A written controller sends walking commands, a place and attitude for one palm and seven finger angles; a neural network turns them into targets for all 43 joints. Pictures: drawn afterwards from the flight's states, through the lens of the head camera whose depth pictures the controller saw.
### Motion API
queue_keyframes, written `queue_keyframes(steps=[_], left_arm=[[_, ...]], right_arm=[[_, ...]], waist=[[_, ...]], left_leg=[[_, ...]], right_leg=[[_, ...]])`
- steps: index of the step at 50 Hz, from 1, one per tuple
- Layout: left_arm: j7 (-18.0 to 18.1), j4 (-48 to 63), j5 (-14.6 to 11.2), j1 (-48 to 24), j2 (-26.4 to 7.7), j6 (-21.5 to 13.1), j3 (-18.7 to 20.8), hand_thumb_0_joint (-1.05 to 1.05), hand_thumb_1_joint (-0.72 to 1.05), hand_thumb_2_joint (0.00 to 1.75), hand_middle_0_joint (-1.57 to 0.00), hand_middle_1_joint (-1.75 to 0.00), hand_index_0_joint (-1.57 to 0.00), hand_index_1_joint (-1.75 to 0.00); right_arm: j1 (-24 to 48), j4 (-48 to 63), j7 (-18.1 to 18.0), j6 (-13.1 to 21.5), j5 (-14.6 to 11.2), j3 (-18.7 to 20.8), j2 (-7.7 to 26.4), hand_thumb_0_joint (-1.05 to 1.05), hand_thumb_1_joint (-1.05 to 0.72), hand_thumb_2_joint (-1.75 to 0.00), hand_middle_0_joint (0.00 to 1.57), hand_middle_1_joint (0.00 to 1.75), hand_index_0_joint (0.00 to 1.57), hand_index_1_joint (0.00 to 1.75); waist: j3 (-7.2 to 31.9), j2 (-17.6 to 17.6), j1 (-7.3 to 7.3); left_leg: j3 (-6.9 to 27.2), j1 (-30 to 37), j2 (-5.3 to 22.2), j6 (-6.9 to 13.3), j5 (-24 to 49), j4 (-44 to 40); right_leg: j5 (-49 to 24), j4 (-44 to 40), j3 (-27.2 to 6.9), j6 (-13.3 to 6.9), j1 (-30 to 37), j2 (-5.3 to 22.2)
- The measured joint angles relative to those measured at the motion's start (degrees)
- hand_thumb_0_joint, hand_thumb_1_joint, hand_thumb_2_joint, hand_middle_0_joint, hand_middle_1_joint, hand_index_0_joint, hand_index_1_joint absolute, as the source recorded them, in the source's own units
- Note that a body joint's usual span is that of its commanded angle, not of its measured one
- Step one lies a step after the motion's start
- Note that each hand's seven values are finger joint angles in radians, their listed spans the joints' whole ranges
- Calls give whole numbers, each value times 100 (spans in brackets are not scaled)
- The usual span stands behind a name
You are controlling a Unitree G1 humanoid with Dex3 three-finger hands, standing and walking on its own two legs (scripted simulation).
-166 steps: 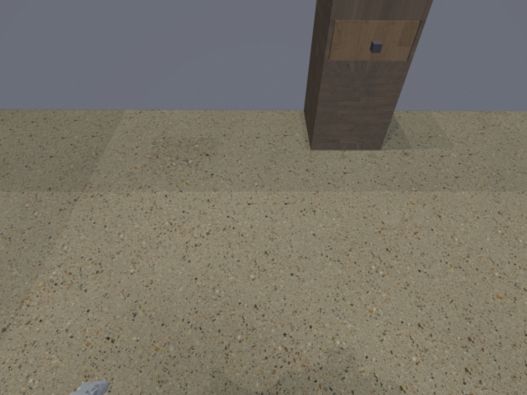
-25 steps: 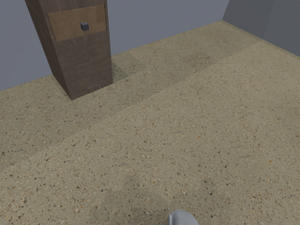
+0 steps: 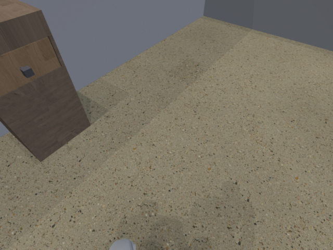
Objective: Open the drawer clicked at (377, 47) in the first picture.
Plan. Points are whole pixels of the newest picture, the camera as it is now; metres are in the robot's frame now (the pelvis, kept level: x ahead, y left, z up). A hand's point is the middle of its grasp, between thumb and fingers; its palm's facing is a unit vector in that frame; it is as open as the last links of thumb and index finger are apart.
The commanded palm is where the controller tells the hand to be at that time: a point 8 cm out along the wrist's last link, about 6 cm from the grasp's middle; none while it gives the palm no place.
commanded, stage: walk to a spot facing it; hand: left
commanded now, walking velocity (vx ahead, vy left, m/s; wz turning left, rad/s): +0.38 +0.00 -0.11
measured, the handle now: (25, 70) +0.95 +0.75 -0.11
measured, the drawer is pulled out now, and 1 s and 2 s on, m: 0.00 0.00 0.00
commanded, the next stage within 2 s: turn to face it in 1.14 s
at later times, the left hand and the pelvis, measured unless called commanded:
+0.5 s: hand (95, 205) +0.28 +0.24 -0.17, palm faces -0.03 -0.99 -0.16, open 7.3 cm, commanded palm none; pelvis +0.24 +0.06 +0.01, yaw -7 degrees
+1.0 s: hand (137, 141) +0.53 +0.13 -0.16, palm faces -0.16 -0.96 -0.23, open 7.2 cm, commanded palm none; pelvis +0.45 -0.04 +0.01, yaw -12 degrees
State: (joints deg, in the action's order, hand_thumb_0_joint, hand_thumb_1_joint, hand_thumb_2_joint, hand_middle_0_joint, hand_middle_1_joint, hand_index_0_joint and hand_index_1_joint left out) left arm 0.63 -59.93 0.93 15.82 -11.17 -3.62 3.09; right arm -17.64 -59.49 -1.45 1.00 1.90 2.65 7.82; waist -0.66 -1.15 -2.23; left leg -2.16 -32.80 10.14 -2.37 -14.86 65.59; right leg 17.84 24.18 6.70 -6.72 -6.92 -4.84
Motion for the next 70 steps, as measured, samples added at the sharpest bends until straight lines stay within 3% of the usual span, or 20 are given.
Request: queue_keyframes(steps=[5,10,12,14,16,19,27,32,36,38,39,40,43,45,52,56,61,64,67,70], left_arm=[[-19,-133,15,364,134,-78,-64,-1,93,90,-19,-30,-20,-30],[-8,-259,19,705,220,-80,-117,0,92,90,-19,-30,-20,-30],[-5,-383,-2,854,233,-36,-118,0,92,90,-19,-30,-20,-30],[-28,-493,-58,847,219,66,-102,0,91,90,-19,-30,-20,-30],[-48,-547,-59,778,213,153,-87,0,91,90,-20,-30,-20,-30],[-104,-437,14,513,191,248,-16,1,91,90,-19,-30,-20,-30],[-140,95,106,-111,113,401,146,1,94,90,-19,-30,-20,-30],[-206,156,96,-355,66,454,145,1,93,90,-19,-30,-20,-30],[-220,195,88,-536,76,396,113,1,93,90,-19,-30,-20,-30],[-226,237,104,-587,75,262,95,1,92,90,-19,-30,-20,-30],[-211,236,118,-636,99,168,96,0,92,90,-19,-30,-20,-30],[-188,248,97,-664,118,83,83,0,92,90,-19,-30,-20,-30],[-117,210,28,-597,214,-15,46,0,92,90,-19,-30,-20,-30],[-31,144,-7,-458,260,-40,71,0,93,90,-20,-30,-20,-30],[-14,-208,45,109,299,-77,-35,-1,94,90,-20,-30,-20,-30],[-27,-352,48,366,390,-100,-102,0,93,90,-20,-30,-20,-30],[-10,-487,62,621,438,-79,-138,0,92,90,-20,-30,-20,-30],[2,-578,43,830,449,-29,-147,0,91,90,-20,-30,-20,-30],[16,-633,-23,722,399,137,-155,0,91,90,-20,-30,-20,-30],[26,-493,-13,430,294,237,-91,1,91,90,-20,-30,-20,-30]], right_arm=[[497,141,160,46,-37,73,375,2,-96,-90,20,30,20,30],[920,199,250,111,-31,-2,388,1,-94,-90,20,30,19,30],[1034,233,234,223,1,-33,318,1,-93,-90,20,30,19,30],[1085,289,214,335,27,-75,203,1,-93,-90,20,30,20,30],[999,289,186,371,-5,-100,111,0,-92,-90,20,30,20,30],[727,197,67,417,-55,-44,0,-1,-93,-90,20,30,20,30],[-58,-227,55,329,-65,30,110,-2,-95,-90,20,30,20,30],[-423,-376,92,293,-36,23,46,-1,-93,-90,20,30,20,30],[-658,-489,116,240,-1,13,9,0,-92,-90,20,30,20,30],[-794,-578,134,197,-14,5,-10,0,-91,-90,20,30,20,30],[-794,-641,152,152,-40,3,-12,0,-91,-90,20,30,20,30],[-759,-671,170,89,-69,-12,-17,0,-91,-90,20,30,20,30],[-542,-668,194,-11,-100,-8,16,0,-91,-90,20,30,20,30],[-338,-569,173,-14,-78,24,64,0,-91,-90,20,30,20,30],[339,-103,176,-13,-31,127,231,0,-92,-90,20,30,19,30],[618,22,253,-25,-50,130,296,0,-93,-90,20,30,19,30],[905,98,313,-4,-57,70,253,0,-92,-90,20,30,19,30],[996,175,291,111,-30,17,215,0,-92,-90,20,30,19,30],[1024,220,206,230,-49,-39,125,0,-91,-90,20,30,20,30],[882,205,91,244,-131,-9,46,-1,-93,-90,20,30,20,30]], waist=[[-37,-104,175],[-225,34,426],[-297,158,434],[-378,315,427],[-363,355,410],[-310,338,363],[-49,311,354],[-106,180,172],[-228,51,-6],[-272,-35,-9],[-321,-118,18],[-361,-138,37],[-364,-110,106],[-280,-113,135],[30,-125,140],[31,-93,236],[-139,29,437],[-233,123,484],[-392,229,437],[-411,212,370]], left_leg=[[-175,-241,17,-50,552,-1367],[-575,270,-356,120,617,-2788],[-750,654,-562,328,720,-3135],[-902,781,-590,536,348,-2803],[-1029,1117,-579,582,69,-2850],[-1125,1675,-621,515,57,-3330],[-1364,2702,-757,431,-7,-4353],[-1551,3221,-716,232,-248,-4626],[-1713,3501,-551,-33,-686,-4418],[-1734,3474,-323,-163,-1095,-3845],[-1640,3255,-113,-99,-1175,-3177],[-1308,2877,-61,-26,-1232,-2245],[-509,1735,-219,139,-963,-2],[-310,1145,-220,157,-546,421],[-224,47,-91,13,288,-540],[-313,-2,-91,-4,596,-1576],[-491,353,-244,153,583,-2612],[-647,870,-459,333,841,-3221],[-719,953,-603,588,299,-2815],[-685,1241,-707,567,205,-3109]], right_leg=[[262,-309,-176,191,543,107],[774,-235,-295,404,1020,227],[1111,569,-361,481,901,345],[1030,2584,-540,496,162,440],[825,4231,-612,501,-596,487],[268,4968,-535,583,-1504,731],[-800,3839,-481,847,-2748,1246],[-910,2348,-204,879,-2563,1292],[-656,1416,16,728,-2149,1097],[-745,992,149,555,-1798,901],[-751,1140,201,408,-1791,803],[-598,1331,228,305,-1791,761],[-314,1204,254,242,-1415,684],[-364,812,269,264,-1075,602],[-391,-240,342,292,-93,454],[-198,-476,443,396,356,437],[249,-436,581,604,831,495],[785,257,575,786,836,685],[1280,2753,113,838,-136,893],[1078,4239,-167,934,-1129,905]])
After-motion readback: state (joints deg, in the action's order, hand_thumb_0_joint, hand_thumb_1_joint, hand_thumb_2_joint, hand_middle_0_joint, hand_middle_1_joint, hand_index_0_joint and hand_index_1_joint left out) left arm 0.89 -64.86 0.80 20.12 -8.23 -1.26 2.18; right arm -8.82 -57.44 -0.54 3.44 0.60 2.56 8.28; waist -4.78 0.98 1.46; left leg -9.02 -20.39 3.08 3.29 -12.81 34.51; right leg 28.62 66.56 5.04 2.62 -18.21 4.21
